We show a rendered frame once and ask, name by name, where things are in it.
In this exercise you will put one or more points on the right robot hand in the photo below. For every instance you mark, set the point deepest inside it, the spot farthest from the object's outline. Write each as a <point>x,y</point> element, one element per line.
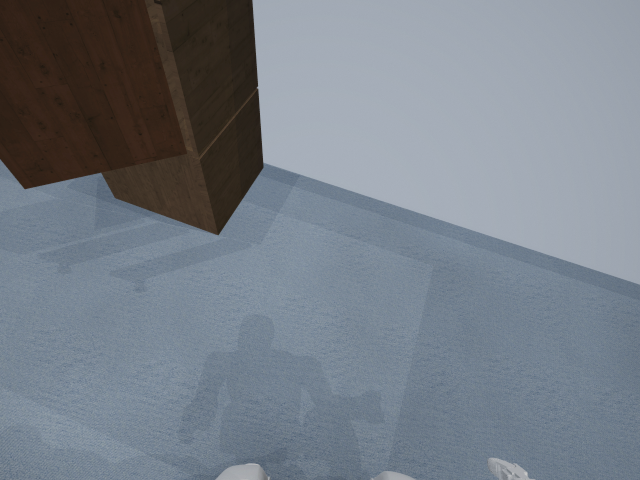
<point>506,471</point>

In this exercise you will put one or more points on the cupboard door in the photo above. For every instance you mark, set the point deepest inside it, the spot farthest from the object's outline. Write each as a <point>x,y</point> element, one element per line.
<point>82,90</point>

